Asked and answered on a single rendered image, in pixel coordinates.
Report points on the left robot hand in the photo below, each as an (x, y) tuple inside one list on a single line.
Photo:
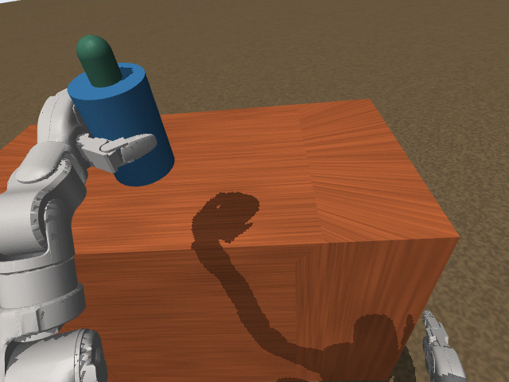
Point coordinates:
[(60, 121)]

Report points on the left robot arm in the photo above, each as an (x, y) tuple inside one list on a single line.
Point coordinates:
[(39, 291)]

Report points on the bottle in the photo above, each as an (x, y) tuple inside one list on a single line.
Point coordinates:
[(115, 100)]

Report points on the right robot hand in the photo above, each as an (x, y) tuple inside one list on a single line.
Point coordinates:
[(442, 362)]

